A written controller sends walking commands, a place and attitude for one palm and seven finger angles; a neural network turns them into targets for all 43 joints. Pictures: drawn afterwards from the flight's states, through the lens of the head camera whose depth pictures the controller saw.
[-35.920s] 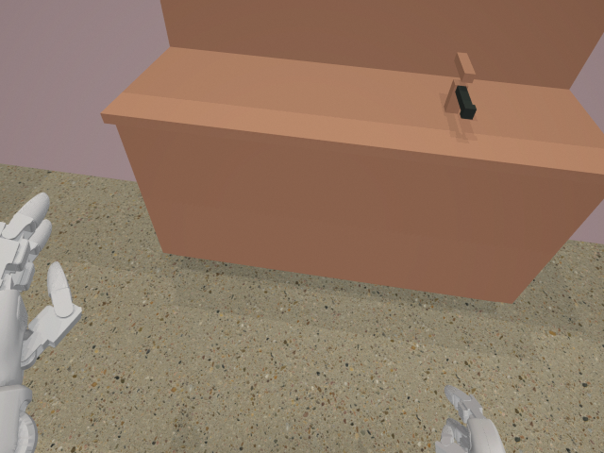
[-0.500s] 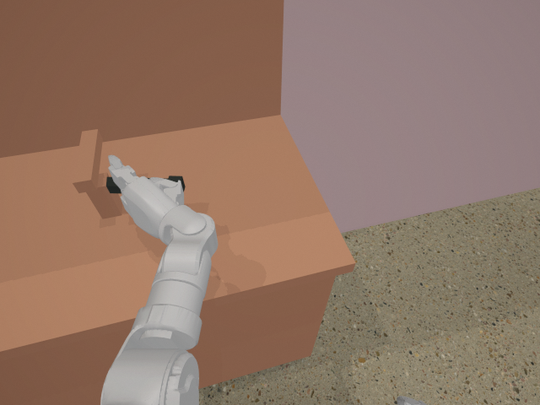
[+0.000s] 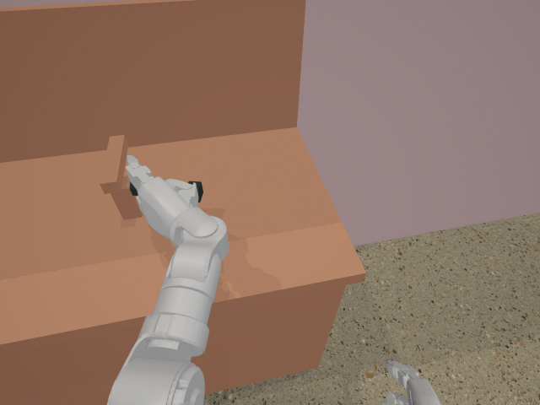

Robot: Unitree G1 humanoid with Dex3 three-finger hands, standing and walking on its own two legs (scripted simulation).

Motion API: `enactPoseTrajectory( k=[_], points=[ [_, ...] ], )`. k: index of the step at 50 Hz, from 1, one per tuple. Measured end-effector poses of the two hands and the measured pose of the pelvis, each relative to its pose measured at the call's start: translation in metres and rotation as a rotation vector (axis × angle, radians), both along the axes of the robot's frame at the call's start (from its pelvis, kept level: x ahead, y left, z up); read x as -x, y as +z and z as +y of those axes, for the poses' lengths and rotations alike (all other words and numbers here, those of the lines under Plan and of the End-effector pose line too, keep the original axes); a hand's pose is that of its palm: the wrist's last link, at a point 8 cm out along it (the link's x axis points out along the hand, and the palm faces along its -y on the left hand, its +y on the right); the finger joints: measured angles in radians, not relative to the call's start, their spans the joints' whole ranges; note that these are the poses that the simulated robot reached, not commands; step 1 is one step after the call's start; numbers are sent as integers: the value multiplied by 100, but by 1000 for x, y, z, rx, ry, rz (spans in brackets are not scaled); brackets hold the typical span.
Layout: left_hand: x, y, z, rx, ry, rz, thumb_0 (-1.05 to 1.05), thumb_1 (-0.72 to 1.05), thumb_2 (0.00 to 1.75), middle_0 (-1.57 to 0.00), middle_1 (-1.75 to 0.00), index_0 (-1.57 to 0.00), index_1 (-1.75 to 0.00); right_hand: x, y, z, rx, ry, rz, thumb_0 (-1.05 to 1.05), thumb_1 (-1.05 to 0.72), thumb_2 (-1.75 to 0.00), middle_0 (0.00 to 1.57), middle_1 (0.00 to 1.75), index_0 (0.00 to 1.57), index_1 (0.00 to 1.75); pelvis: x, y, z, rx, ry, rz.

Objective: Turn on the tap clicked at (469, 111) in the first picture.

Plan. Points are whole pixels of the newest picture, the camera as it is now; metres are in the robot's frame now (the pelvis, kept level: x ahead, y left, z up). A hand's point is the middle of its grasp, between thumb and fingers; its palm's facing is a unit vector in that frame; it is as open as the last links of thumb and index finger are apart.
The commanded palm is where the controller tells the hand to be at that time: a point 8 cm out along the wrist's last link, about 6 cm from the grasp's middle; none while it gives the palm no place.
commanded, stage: lift the hand up off the lever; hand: left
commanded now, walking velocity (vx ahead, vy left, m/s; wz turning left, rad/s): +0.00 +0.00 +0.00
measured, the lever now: (194, 191) +0.48 +0.18 +0.04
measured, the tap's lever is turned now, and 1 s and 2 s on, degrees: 73 73 73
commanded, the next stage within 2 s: draw the hand back beside the body in 0.14 s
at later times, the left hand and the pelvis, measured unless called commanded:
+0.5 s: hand (198, 205) +0.37 +0.14 +0.13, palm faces +0.34 -0.94 -0.08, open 7.8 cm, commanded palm +0.31 +0.19 +0.14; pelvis +0.00 +0.00 +0.01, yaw -4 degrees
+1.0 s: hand (131, 242) +0.27 +0.19 +0.15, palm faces +0.21 -0.95 -0.25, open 7.6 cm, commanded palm +0.24 +0.24 +0.17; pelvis +0.01 +0.01 +0.02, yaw -3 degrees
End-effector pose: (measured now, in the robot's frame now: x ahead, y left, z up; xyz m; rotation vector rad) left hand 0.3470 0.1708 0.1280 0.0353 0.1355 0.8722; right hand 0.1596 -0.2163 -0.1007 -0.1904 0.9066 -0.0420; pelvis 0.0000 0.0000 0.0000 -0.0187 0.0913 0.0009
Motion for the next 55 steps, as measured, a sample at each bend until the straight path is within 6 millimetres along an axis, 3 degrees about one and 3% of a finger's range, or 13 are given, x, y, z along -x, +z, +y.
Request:
enactPoseTrajectory(
  k=[13, 17, 21, 27, 31, 35, 45, 55],
  points=[
    [-4, 1, 0, -17, 2, 7, 2, 90, 90, -15, -15, -15, -15, 17, -7, -9, 14, -12, 48, 1, -90, -90, 20, 30, 20, 30, 4, 0, -4, 0, 4, 6],
    [-7, 5, -9, -75, -230, -41, 2, 90, 90, -15, -15, -15, -15, 29, -4, -16, 23, -84, 65, 1, -90, -90, 21, 30, 20, 30, 2, 2, -5, -13, -18, -12],
    [1, 9, -11, -56, -460, -102, 2, 89, 90, -16, -16, -15, -16, 39, 4, -26, 32, -170, 44, 1, -90, -90, 21, 30, 20, 30, -2, 6, -5, -15, -47, -51],
    [31, 0, 24, -102, -582, -59, 1, 89, 90, -17, -17, -16, -18, 43, 18, -37, 39, -216, -10, 1, -90, -90, 20, 30, 20, 30, -5, 13, -5, -12, -67, -114],
    [56, 11, 50, -217, -642, -62, 2, 89, 90, -17, -18, -17, -19, 37, 26, -38, 49, -188, -69, 1, -90, -90, 20, 30, 20, 30, -5, 17, -2, -7, -65, -144],
    [74, 25, 55, -268, -682, -116, 2, 89, 90, -17, -20, -17, -20, 23, 29, -31, 58, -127, -99, 1, -90, -90, 20, 30, 19, 30, -2, 19, 2, -7, -51, -162],
    [91, 29, 56, -266, -731, -161, 2, 89, 90, -18, -23, -18, -23, -15, 48, 3, 9, -64, -211, 1, -90, -90, 20, 30, 20, 30, -3, 21, 9, -8, -56, -167],
    [118, 41, 85, -317, -649, -157, 2, 89, 90, -19, -26, -19, -26, -22, 45, 15, 4, -23, -200, 1, -90, -90, 21, 30, 20, 30, -9, 22, 13, -6, -48, -167]
  ],
)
